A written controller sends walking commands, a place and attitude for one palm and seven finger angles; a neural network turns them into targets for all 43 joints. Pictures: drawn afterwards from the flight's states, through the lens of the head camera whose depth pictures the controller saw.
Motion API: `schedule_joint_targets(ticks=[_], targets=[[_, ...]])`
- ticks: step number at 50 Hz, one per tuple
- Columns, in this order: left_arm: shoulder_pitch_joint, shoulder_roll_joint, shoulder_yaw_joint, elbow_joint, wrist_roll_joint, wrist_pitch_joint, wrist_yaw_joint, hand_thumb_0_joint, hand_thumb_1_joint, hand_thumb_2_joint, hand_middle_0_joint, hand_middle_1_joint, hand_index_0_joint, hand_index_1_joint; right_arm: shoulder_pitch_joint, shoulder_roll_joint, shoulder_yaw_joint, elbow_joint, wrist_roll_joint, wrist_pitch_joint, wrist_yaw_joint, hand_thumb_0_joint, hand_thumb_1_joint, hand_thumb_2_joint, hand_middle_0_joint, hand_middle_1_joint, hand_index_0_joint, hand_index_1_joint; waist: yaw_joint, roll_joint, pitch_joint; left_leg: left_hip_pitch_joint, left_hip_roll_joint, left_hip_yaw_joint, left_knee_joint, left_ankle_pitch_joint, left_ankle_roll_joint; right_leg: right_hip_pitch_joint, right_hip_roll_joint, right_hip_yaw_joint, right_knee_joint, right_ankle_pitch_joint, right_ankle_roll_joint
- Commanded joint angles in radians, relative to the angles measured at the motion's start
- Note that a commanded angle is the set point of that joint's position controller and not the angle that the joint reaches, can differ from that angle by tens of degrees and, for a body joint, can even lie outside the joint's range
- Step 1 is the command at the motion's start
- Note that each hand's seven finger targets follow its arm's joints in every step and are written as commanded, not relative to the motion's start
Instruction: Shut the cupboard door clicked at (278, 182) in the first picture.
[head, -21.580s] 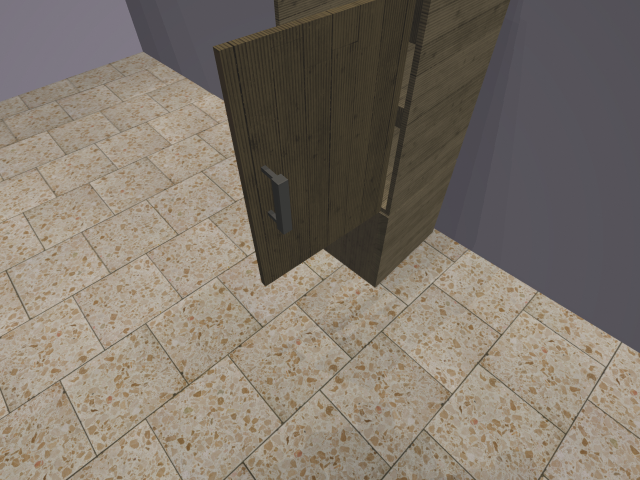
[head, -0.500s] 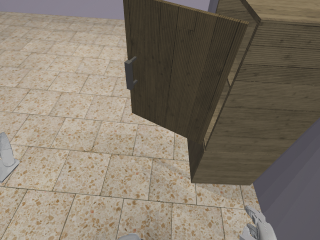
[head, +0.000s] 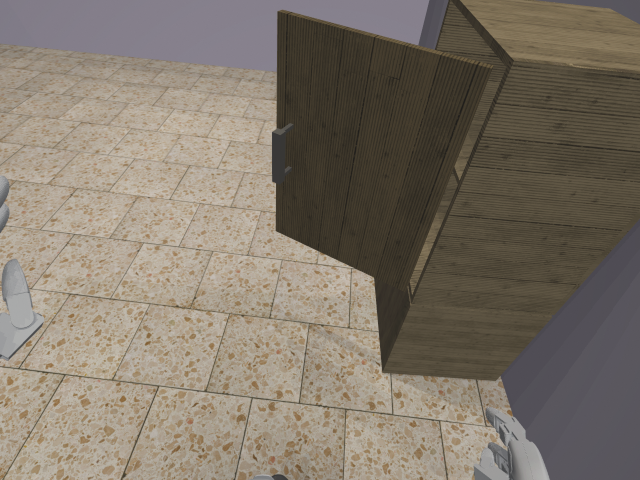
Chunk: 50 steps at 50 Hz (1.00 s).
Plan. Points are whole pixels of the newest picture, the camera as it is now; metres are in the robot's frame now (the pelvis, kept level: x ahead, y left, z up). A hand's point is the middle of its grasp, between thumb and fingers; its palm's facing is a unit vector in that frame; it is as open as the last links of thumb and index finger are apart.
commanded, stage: step back with the hand held close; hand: left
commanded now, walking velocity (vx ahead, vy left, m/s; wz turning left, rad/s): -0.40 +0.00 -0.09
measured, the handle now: (283, 153) +0.83 +0.11 -0.03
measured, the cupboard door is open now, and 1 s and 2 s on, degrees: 62 62 62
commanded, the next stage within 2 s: stop stepping back and stand still in 0.10 s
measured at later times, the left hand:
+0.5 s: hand out of the picture +0.09 +0.33 +0.20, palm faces +0.30 -0.88 -0.36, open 7.5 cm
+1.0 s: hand out of the picture -0.03 +0.39 +0.20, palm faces +0.32 -0.80 -0.50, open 7.5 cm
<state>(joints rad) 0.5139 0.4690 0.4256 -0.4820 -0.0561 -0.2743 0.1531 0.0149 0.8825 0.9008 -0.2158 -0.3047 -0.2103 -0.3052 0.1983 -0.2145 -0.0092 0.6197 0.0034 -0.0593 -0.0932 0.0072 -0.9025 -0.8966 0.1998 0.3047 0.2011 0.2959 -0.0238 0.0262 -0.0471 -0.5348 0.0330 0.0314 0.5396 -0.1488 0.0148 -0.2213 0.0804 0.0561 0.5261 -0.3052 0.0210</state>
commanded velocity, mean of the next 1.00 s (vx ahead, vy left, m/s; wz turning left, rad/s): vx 0.13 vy -0.12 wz -0.02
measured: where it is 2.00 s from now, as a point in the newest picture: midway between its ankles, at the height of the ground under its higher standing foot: outside the picture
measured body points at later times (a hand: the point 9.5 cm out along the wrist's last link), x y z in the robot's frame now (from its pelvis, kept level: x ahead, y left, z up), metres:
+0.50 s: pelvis -0.14 +0.10 +0.02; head -0.15 +0.15 +0.46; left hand +0.07 +0.38 +0.22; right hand -0.02 -0.14 -0.05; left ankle +0.04 +0.12 -0.70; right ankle -0.19 +0.02 -0.68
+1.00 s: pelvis -0.26 +0.16 +0.00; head -0.26 +0.17 +0.45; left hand -0.05 +0.43 +0.23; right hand -0.16 -0.08 -0.10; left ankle -0.17 +0.29 -0.68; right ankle -0.30 +0.09 -0.73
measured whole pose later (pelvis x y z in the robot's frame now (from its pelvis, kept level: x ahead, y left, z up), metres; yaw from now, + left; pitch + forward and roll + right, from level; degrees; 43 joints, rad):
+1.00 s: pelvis -0.26 +0.16 +0.00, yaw -8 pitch +0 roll -2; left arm 0.55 0.49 0.45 -0.59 -0.04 -0.16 0.16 0.02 0.88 0.90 -0.22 -0.30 -0.21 -0.31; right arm 0.26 -0.17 0.01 0.67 -0.01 -0.02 -0.05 0.01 -0.90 -0.90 0.20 0.31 0.20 0.30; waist 0.01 0.01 -0.01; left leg -0.57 0.10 0.01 0.95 -0.40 -0.02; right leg -0.21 0.06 -0.11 0.56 -0.35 -0.11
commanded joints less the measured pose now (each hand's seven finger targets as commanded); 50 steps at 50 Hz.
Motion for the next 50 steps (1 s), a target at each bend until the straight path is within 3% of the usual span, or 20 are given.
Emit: schedule_joint_targets(ticks=[1,6,11,13,15,16,22,23,24,25,26,28,31,32,33,35,42,44,47,50], targets=[[-0.06,0.183,0.15,-0.209,-0.008,-0.057,0.008,0.0,0.9,0.9,-0.2,-0.3,-0.2,-0.3,-0.134,-0.153,-0.05,-0.175,-0.002,-0.063,-0.008,0.0,-0.9,-0.9,0.2,0.3,0.2,0.3,0.019,0.289,-0.044,0.011,0.224,-0.326,-0.506,-0.601,0.02,0.036,0.072,-0.073,0.119,-0.153,-0.027],[0.053,0.197,0.176,-0.321,-0.043,-0.055,0.0,0.0,0.9,0.9,-0.2,-0.3,-0.2,-0.3,-0.1,-0.105,-0.068,-0.161,-0.013,-0.082,0.033,0.0,-0.9,-0.9,0.2,0.3,0.2,0.3,0.04,0.227,-0.271,0.257,0.167,-0.066,-0.312,-0.303,-0.075,0.042,0.008,-0.09,0.029,-0.213,-0.09],[-0.065,0.218,0.162,-0.253,-0.002,-0.012,0.039,0.0,0.9,0.9,-0.2,-0.3,-0.2,-0.3,-0.035,-0.115,-0.067,-0.086,-0.027,-0.057,0.023,0.0,-0.9,-0.9,0.2,0.3,0.2,0.3,-0.003,-0.253,-0.023,0.522,-0.011,-0.096,0.503,-0.235,-0.08,-0.719,-0.406,0.276,-0.403,-0.497,-0.219],[-0.18,0.136,0.073,-0.176,0.013,0.03,0.033,0.0,0.9,0.9,-0.2,-0.3,-0.2,-0.3,-0.009,-0.118,-0.034,-0.077,-0.02,-0.037,0.004,0.0,-0.9,-0.9,0.2,0.3,0.2,0.3,-0.051,-0.097,0.127,0.404,0.05,-0.167,0.185,-0.294,-0.047,-0.639,-0.245,0.049,-0.107,-0.385,-0.096],[-0.352,0.119,0.07,-0.193,0.007,0.032,0.036,0.0,0.9,0.9,-0.2,-0.3,-0.2,-0.3,-0.045,-0.158,-0.026,-0.096,-0.011,-0.076,-0.014,0.0,-0.9,-0.9,0.2,0.3,0.2,0.3,-0.023,0.398,0.145,-0.02,0.259,-0.517,-0.463,-0.626,0.057,-0.244,0.015,-0.087,0.408,-0.258,0.002],[-0.396,0.201,0.119,-0.222,0.023,0.017,0.037,0.0,0.9,0.9,-0.2,-0.3,-0.2,-0.3,-0.066,-0.129,-0.035,-0.088,-0.015,-0.1,-0.013,0.0,-0.9,-0.9,0.2,0.3,0.2,0.3,-0.005,0.312,0.049,-0.023,0.296,-0.552,-0.537,-0.83,0.01,-0.147,0.019,-0.029,0.556,-0.241,-0.006],[0.095,0.137,0.106,-0.389,-0.029,0.094,-0.002,0.0,0.9,0.9,-0.2,-0.3,-0.2,-0.3,-0.11,-0.072,-0.063,-0.184,-0.018,-0.065,0.079,0.0,-0.9,-0.9,0.2,0.3,0.2,0.3,0.079,0.364,-0.144,0.06,0.04,0.057,-0.5,-0.377,-0.308,0.226,0.14,-0.327,0.291,-0.29,-0.052],[0.143,0.17,0.13,-0.394,-0.027,0.097,0.006,0.0,0.9,0.9,-0.2,-0.3,-0.2,-0.3,-0.098,-0.067,-0.063,-0.179,-0.01,-0.055,0.087,0.0,-0.9,-0.9,0.2,0.3,0.2,0.3,0.1,0.253,-0.132,-0.02,-0.037,0.165,-0.224,-0.366,-0.308,0.297,0.07,-0.3,0.071,-0.354,-0.124],[0.193,0.207,0.15,-0.381,-0.022,0.099,0.009,0.0,0.9,0.9,-0.2,-0.3,-0.2,-0.3,-0.035,-0.054,-0.058,-0.144,0.027,-0.046,0.095,0.0,-0.9,-0.9,0.2,0.3,0.2,0.3,0.087,-0.229,-0.108,0.089,-0.107,0.183,0.461,-0.351,-0.213,0.019,-0.198,-0.052,-0.186,-0.244,-0.223],[0.058,0.21,0.15,-0.454,-0.021,0.084,0.007,0.0,0.9,0.9,-0.2,-0.3,-0.2,-0.3,-0.047,-0.086,-0.073,-0.13,0.034,-0.033,0.08,0.0,-0.9,-0.9,0.2,0.3,0.2,0.3,0.021,-0.399,0.019,-0.065,-0.051,-0.128,0.923,-0.422,-0.013,-0.274,-0.421,0.225,-0.25,-0.153,-0.3],[-0.079,0.315,0.272,-0.493,-0.034,0.058,0.025,0.0,0.9,0.9,-0.2,-0.3,-0.2,-0.3,-0.046,-0.087,-0.037,-0.137,-0.009,-0.029,0.067,0.0,-0.9,-0.9,0.2,0.3,0.2,0.3,-0.02,-0.175,0.022,-0.159,0.006,-0.187,0.995,-0.367,0.049,-0.304,-0.515,0.329,-0.323,-0.28,-0.352],[-0.225,0.275,0.221,-0.179,-0.001,0.006,0.039,0.0,0.9,0.9,-0.2,-0.3,-0.2,-0.3,-0.031,-0.042,0.008,-0.145,-0.047,-0.03,0.066,0.0,-0.9,-0.9,0.2,0.3,0.2,0.3,-0.042,-0.172,-0.037,0.029,0.098,-0.054,0.559,-0.297,-0.028,-0.27,-0.411,0.144,-0.262,-0.495,-0.051],[-0.211,0.14,0.085,-0.11,0.006,0.075,0.046,0.0,0.9,0.9,-0.2,-0.3,-0.2,-0.3,-0.072,-0.112,-0.045,-0.095,0.003,-0.042,0.01,0.0,-0.9,-0.9,0.2,0.3,0.2,0.3,-0.024,-0.046,0.085,0.338,0.042,0.033,0.141,-0.311,-0.009,-0.431,-0.28,0.026,-0.124,-0.558,-0.154],[-0.231,0.146,0.072,-0.166,0.008,0.071,0.044,0.0,0.9,0.9,-0.2,-0.3,-0.2,-0.3,-0.06,-0.132,-0.033,-0.104,-0.002,-0.042,-0.001,0.0,-0.9,-0.9,0.2,0.3,0.2,0.3,-0.029,0.142,0.093,0.306,0.061,-0.033,-0.053,-0.404,0.006,-0.366,-0.189,-0.054,0.077,-0.46,-0.119],[-0.253,0.143,0.073,-0.237,0.006,0.055,0.045,0.0,0.9,0.9,-0.2,-0.3,-0.2,-0.3,-0.048,-0.155,-0.033,-0.124,0.002,-0.051,-0.001,0.0,-0.9,-0.9,0.2,0.3,0.2,0.3,-0.028,0.411,0.113,0.309,0.244,-0.399,-0.266,-0.522,0.081,-0.444,-0.064,-0.143,0.376,-0.348,-0.043],[-0.107,0.187,0.144,-0.184,0.006,0.033,0.017,0.0,0.9,0.9,-0.2,-0.3,-0.2,-0.3,-0.063,-0.125,-0.035,-0.138,-0.006,-0.056,0.024,0.0,-0.9,-0.9,0.2,0.3,0.2,0.3,-0.004,0.232,0.087,0.106,0.366,-0.613,-0.46,-0.739,0.138,-0.329,-0.047,-0.052,0.682,-0.157,-0.016],[0.005,0.154,0.107,-0.378,0.015,0.064,0.027,0.0,0.9,0.9,-0.2,-0.3,-0.2,-0.3,-0.084,-0.101,-0.029,-0.16,-0.021,-0.014,0.041,0.0,-0.9,-0.9,0.2,0.3,0.2,0.3,0.021,0.335,-0.02,-0.006,0.21,-0.104,-0.375,-0.584,0.008,0.122,0.037,-0.263,0.199,-0.197,-0.057],[-0.004,0.173,0.128,-0.329,0.015,0.089,0.037,0.0,0.9,0.9,-0.2,-0.3,-0.2,-0.3,-0.077,-0.085,-0.027,-0.145,-0.02,-0.009,0.031,0.0,-0.9,-0.9,0.2,0.3,0.2,0.3,0.029,0.246,-0.05,-0.051,0.144,-0.028,-0.164,-0.525,-0.02,0.273,0.023,-0.224,-0.032,-0.252,-0.094],[-0.103,0.259,0.207,-0.313,0.005,0.082,0.046,0.0,0.9,0.9,-0.2,-0.3,-0.2,-0.3,-0.063,-0.082,-0.032,-0.119,-0.011,-0.013,0.027,0.0,-0.9,-0.9,0.2,0.3,0.2,0.3,0.013,-0.129,0.019,-0.248,0.022,-0.006,0.582,-0.283,-0.03,0.124,-0.415,0.354,-0.318,-0.155,-0.309],[-0.041,0.122,0.118,-0.085,0.005,0.075,0.038,0.0,0.9,0.9,-0.2,-0.3,-0.2,-0.3,-0.04,-0.103,-0.058,-0.114,0.004,-0.024,0.019,0.0,-0.9,-0.9,0.2,0.3,0.2,0.3,-0.002,-0.194,0.081,-0.23,0.063,-0.043,0.619,-0.193,-0.041,0.003,-0.387,0.35,-0.327,-0.327,-0.27]])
